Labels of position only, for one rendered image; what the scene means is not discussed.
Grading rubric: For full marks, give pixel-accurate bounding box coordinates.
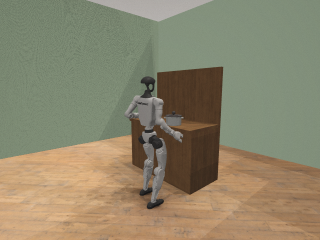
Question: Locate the robot torso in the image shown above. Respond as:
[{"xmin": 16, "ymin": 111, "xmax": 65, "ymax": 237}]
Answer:
[{"xmin": 137, "ymin": 94, "xmax": 157, "ymax": 144}]

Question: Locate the left robot forearm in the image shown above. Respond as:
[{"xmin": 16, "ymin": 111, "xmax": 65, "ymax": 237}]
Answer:
[{"xmin": 131, "ymin": 112, "xmax": 139, "ymax": 119}]

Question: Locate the lid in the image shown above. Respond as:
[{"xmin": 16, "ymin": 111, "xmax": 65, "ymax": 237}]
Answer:
[{"xmin": 165, "ymin": 114, "xmax": 182, "ymax": 117}]

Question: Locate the pot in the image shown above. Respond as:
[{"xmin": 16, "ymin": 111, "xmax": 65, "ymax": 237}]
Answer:
[{"xmin": 164, "ymin": 116, "xmax": 184, "ymax": 126}]

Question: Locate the right robot foot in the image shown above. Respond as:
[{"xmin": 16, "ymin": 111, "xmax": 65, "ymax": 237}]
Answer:
[{"xmin": 147, "ymin": 199, "xmax": 164, "ymax": 209}]

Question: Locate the robot left upper arm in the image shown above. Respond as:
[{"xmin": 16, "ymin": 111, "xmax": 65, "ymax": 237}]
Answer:
[{"xmin": 124, "ymin": 95, "xmax": 141, "ymax": 119}]

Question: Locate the right robot forearm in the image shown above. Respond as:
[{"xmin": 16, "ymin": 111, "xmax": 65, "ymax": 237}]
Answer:
[{"xmin": 160, "ymin": 119, "xmax": 176, "ymax": 136}]

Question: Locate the right robot hand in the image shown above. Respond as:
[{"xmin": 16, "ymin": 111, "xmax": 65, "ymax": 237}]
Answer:
[{"xmin": 173, "ymin": 131, "xmax": 183, "ymax": 143}]

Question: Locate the table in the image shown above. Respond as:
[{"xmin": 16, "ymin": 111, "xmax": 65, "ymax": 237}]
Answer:
[{"xmin": 129, "ymin": 66, "xmax": 223, "ymax": 195}]

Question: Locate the robot right upper arm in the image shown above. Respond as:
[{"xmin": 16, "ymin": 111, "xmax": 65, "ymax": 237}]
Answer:
[{"xmin": 153, "ymin": 97, "xmax": 164, "ymax": 126}]

